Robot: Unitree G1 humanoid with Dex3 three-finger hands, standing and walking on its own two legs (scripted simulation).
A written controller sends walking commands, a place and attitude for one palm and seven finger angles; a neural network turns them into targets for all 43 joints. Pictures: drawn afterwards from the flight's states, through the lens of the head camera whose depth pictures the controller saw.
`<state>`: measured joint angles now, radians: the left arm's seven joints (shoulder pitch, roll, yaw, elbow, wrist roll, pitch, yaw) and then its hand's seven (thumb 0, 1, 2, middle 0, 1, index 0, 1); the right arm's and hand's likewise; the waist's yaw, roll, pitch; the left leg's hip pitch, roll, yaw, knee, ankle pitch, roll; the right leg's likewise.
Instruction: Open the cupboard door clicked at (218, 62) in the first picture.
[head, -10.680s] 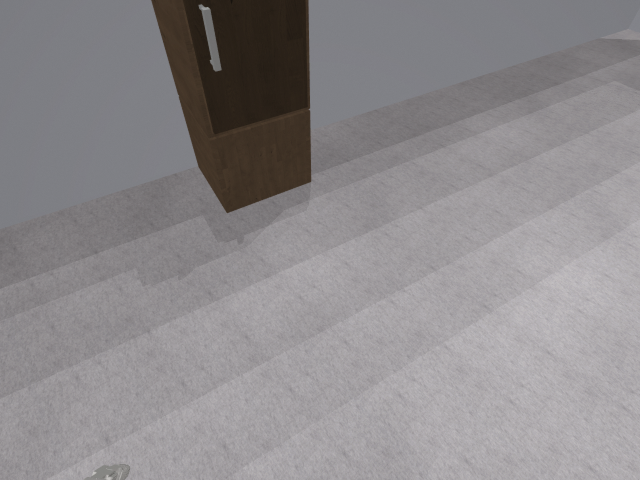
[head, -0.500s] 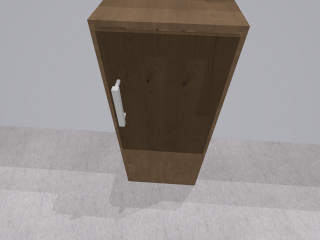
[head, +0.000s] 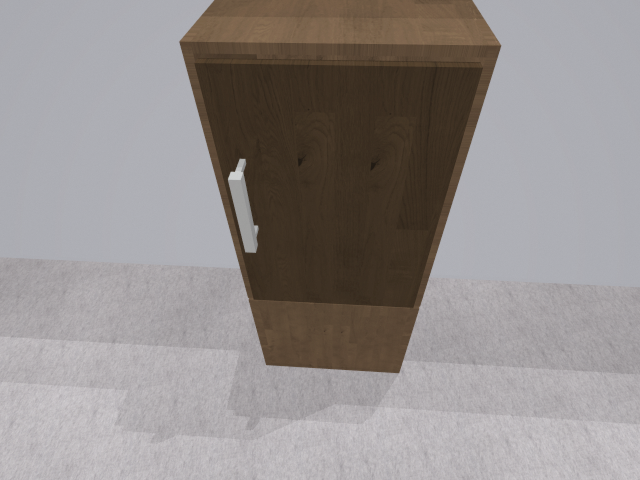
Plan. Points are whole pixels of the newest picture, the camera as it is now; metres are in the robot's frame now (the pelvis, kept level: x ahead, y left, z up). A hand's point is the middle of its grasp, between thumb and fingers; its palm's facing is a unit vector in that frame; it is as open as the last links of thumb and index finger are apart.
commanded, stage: look again from close up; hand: left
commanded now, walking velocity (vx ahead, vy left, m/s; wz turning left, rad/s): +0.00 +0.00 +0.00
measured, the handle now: (246, 207) +0.57 +0.16 +0.00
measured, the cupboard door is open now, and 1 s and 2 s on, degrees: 0 0 0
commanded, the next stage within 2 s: raise the hand with hooked fingers in 0.26 s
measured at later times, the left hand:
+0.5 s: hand (179, 453) +0.18 +0.19 -0.07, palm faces +0.26 -0.95 -0.15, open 7.4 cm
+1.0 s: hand (183, 428) +0.20 +0.19 -0.04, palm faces -0.04 -1.00 -0.06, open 9.9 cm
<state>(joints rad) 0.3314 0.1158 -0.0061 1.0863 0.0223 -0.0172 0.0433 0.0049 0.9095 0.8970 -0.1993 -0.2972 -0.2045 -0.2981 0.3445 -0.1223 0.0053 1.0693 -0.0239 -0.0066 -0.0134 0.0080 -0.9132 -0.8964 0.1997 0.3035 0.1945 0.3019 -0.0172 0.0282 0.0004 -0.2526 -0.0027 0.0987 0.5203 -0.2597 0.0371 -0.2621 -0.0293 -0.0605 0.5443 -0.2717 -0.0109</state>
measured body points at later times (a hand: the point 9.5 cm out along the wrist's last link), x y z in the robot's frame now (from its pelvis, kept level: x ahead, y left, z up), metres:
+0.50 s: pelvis +0.03 +0.00 +0.00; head +0.04 -0.01 +0.45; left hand +0.16 +0.24 -0.06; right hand +0.11 -0.25 -0.13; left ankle +0.02 +0.09 -0.73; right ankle +0.01 -0.11 -0.73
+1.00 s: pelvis +0.00 -0.03 -0.09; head +0.07 -0.02 +0.35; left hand +0.19 +0.24 -0.04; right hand +0.21 -0.24 -0.17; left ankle +0.01 +0.09 -0.73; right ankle +0.01 -0.11 -0.73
